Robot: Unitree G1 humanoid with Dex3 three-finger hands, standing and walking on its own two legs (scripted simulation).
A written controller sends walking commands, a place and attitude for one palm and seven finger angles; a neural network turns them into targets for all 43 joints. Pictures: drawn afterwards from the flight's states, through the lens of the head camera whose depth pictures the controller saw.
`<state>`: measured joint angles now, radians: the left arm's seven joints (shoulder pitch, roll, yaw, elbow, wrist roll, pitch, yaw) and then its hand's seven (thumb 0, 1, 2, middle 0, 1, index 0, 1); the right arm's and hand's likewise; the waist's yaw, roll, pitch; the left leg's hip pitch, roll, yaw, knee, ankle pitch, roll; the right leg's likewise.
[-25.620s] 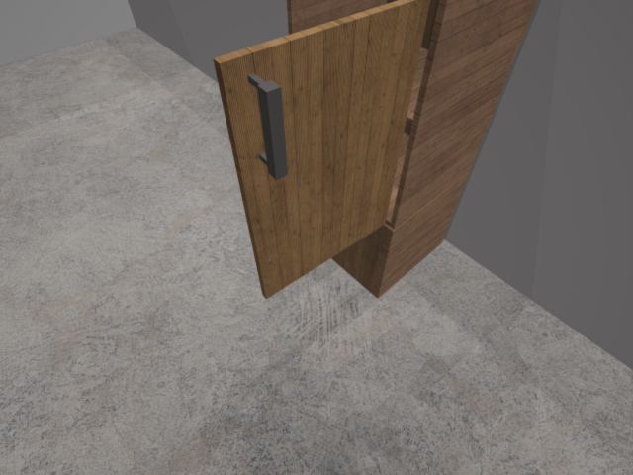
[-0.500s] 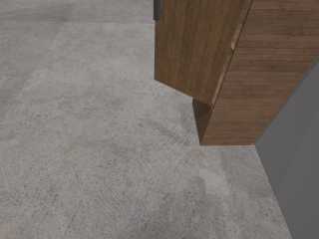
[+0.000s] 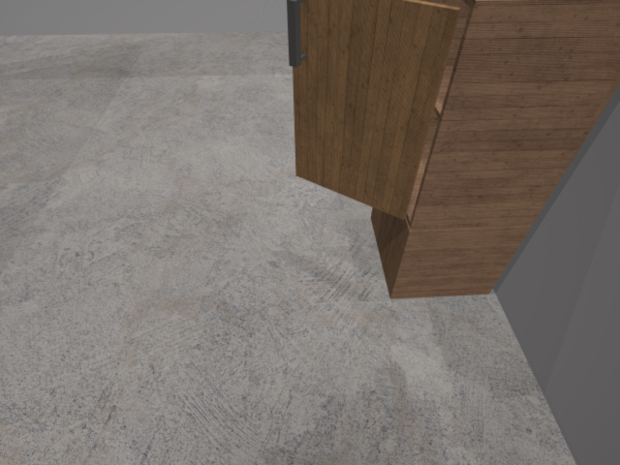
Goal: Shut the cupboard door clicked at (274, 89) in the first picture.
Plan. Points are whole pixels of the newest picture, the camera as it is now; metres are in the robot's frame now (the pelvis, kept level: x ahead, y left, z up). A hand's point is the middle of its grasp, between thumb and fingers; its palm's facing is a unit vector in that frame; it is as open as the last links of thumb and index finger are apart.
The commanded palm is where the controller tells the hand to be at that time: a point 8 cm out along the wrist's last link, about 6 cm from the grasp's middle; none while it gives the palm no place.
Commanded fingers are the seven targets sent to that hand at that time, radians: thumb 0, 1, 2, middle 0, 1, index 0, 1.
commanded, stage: let the arm hang, fingers relaxed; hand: left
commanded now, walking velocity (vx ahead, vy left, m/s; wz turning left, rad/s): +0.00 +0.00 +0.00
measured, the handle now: (298, 31) +1.05 +0.08 +0.14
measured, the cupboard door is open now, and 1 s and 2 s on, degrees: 54 54 54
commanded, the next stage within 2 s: look to check the result in 0.10 s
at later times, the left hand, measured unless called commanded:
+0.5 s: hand out of the picture +0.05 +0.22 -0.16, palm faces +0.00 -0.95 -0.30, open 7.4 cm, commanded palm none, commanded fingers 0.00 0.90 0.90 -0.20 -0.30 -0.20 -0.30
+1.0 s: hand out of the picture +0.11 +0.22 -0.16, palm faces +0.04 -0.94 -0.32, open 7.4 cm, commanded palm none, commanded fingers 0.00 0.90 0.90 -0.20 -0.30 -0.20 -0.30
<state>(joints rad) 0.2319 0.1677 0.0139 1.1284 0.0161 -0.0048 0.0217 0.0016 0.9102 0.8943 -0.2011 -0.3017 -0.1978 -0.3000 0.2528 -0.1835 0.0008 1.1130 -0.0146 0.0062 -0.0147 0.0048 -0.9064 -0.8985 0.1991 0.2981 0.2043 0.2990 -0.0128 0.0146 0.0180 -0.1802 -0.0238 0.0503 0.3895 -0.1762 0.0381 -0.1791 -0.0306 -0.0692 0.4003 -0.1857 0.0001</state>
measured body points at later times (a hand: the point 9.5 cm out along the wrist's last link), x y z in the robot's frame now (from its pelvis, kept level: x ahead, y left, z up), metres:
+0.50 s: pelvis +0.01 -0.01 +0.00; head +0.02 -0.01 +0.45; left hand +0.05 +0.27 -0.14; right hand +0.05 -0.28 -0.15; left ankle +0.02 +0.09 -0.74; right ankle +0.02 -0.12 -0.74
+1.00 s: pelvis +0.03 -0.01 +0.00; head +0.04 -0.02 +0.45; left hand +0.10 +0.27 -0.13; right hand +0.11 -0.29 -0.14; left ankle +0.03 +0.09 -0.74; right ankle +0.02 -0.12 -0.74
